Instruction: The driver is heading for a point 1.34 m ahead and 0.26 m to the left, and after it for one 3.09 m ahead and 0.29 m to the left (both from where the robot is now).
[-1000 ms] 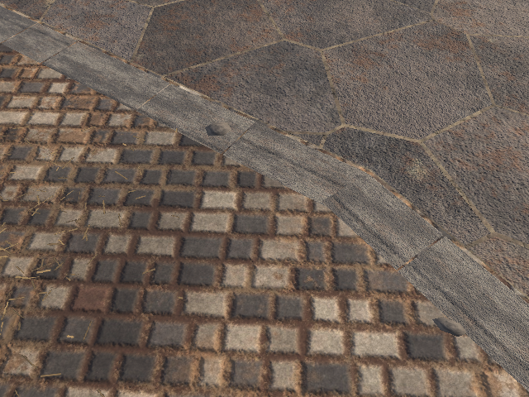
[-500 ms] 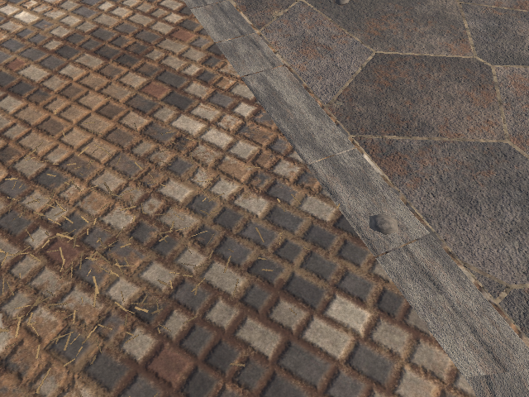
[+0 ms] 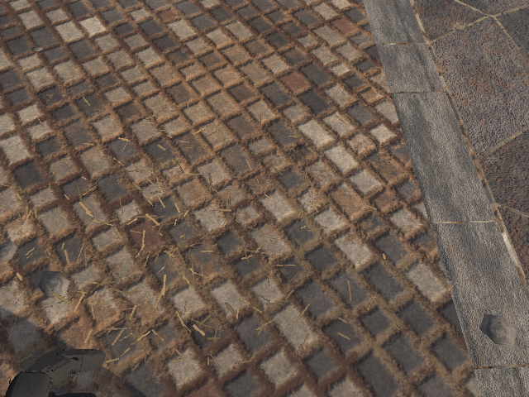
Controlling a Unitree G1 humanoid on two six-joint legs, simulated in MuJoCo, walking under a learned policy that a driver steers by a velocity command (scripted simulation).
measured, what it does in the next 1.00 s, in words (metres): steps on the spot, turning left: right foot, then left foot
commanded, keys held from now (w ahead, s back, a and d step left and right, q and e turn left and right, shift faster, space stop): q+shift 0.50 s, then shift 0.16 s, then e+shift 0.22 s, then w+e+shift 0.12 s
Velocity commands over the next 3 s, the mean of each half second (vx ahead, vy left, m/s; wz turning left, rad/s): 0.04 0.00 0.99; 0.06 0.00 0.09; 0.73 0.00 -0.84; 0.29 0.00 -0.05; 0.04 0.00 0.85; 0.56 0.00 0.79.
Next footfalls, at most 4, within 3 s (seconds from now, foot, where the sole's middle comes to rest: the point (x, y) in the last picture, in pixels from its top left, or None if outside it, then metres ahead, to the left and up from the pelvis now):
0.14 right None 0.19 -0.16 -0.77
0.60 left None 0.02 0.07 -0.77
1.32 right None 0.38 -0.13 -0.77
1.74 left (259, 253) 0.81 -0.01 -0.77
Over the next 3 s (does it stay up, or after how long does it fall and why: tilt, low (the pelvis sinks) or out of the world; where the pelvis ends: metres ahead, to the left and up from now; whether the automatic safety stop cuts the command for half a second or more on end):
stays up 0.84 0.03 0.00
